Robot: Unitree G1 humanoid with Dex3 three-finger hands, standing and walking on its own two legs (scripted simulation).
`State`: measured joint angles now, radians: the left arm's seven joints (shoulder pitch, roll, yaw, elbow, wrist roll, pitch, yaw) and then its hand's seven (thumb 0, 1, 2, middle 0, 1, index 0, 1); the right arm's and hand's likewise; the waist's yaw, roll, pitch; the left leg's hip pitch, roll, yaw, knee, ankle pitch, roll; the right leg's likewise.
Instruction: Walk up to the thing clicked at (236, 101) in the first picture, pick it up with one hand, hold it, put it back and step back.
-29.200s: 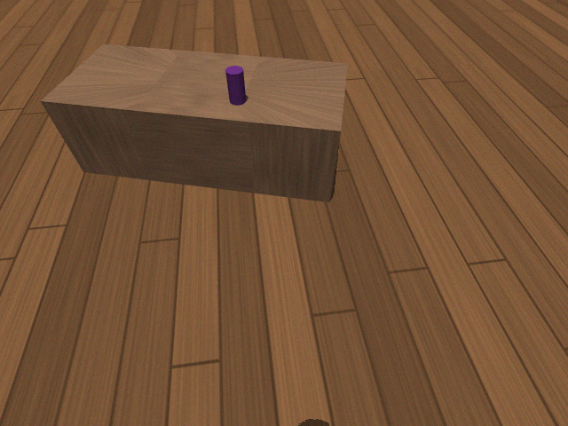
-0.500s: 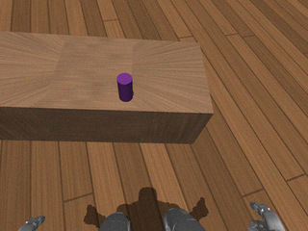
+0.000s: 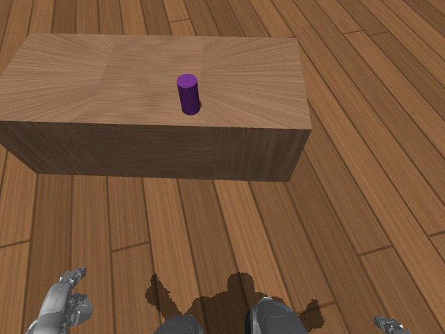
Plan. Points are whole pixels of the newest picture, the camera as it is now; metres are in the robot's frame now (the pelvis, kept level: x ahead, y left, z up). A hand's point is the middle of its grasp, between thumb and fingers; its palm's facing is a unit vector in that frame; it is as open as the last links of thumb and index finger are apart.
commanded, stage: step back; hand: left
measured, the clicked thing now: (189, 95) +0.86 +0.13 -0.26
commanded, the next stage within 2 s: stand in 1.90 s
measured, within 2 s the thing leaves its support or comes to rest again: neither
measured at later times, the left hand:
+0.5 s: hand out of the picture -0.10 +0.22 -0.12, palm faces -0.04 -0.89 -0.46, open 7.4 cm
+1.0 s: hand out of the picture -0.21 +0.24 -0.13, palm faces +0.04 -0.91 -0.42, open 7.4 cm
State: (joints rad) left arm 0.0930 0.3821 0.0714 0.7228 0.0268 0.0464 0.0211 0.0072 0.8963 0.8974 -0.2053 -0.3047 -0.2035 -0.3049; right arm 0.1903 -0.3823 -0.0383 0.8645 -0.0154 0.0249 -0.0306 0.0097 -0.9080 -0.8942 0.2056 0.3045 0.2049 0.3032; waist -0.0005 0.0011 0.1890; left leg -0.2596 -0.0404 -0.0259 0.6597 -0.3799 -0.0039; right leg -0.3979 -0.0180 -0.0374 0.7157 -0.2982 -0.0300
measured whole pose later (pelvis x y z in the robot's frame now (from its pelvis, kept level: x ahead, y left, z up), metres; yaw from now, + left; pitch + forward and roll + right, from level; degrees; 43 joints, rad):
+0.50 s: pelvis -0.16 -0.05 +0.01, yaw -3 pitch -1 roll +2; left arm 0.24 0.36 0.05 0.90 0.04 0.03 0.02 0.01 0.90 0.90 -0.21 -0.30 -0.20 -0.30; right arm 0.11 -0.42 -0.05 0.83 0.00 0.09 -0.01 0.01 -0.91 -0.89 0.20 0.30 0.20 0.30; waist 0.05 0.04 0.12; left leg -0.53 -0.10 -0.16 1.16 -0.49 -0.01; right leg -0.29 -0.01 0.05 0.66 -0.35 -0.02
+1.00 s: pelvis -0.24 -0.05 +0.01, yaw +1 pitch -3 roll +0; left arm 0.25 0.38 0.07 1.00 0.03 -0.02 0.00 0.01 0.90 0.90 -0.20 -0.30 -0.20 -0.30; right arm 0.19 -0.38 -0.06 0.96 -0.04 0.04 0.03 0.01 -0.90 -0.89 0.21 0.30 0.21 0.30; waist 0.01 0.04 0.06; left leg -0.24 0.04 -0.03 0.66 -0.38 0.01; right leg -0.25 0.03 -0.04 0.62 -0.31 -0.03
